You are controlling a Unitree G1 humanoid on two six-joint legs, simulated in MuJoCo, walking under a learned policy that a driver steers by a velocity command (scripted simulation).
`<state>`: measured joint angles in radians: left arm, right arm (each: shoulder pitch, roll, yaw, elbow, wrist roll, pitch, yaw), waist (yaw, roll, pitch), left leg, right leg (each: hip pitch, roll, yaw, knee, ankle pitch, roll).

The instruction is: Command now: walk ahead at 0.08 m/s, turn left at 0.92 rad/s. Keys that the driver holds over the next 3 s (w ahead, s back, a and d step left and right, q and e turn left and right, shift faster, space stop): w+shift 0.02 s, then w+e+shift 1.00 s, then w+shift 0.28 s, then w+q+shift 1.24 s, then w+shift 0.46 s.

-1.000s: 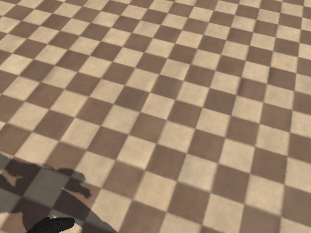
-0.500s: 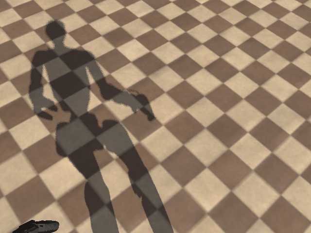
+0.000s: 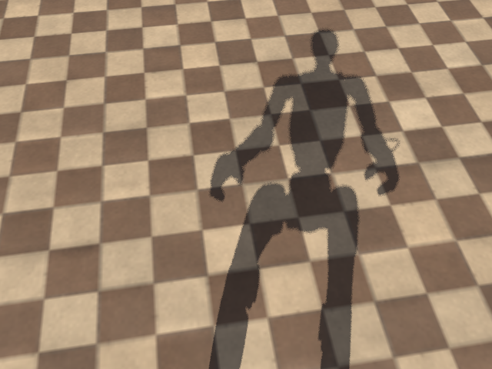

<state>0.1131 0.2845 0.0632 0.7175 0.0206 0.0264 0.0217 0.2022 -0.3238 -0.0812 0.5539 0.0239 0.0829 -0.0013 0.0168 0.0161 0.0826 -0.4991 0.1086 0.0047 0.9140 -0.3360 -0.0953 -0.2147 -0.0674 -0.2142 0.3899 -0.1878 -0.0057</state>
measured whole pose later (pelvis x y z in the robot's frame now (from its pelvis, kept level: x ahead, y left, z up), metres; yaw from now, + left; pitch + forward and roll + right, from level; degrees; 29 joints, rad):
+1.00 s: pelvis +0.62 +0.01 -0.03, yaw -36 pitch +2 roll +0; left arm 0.41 0.31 0.08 0.71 -0.03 -0.04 0.02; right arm 0.03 -0.29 -0.02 0.53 0.04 -0.14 0.00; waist 0.08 0.01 0.00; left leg -0.51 0.02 -0.14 0.52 -0.10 -0.08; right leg -0.05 0.11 0.32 0.63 -0.56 -0.07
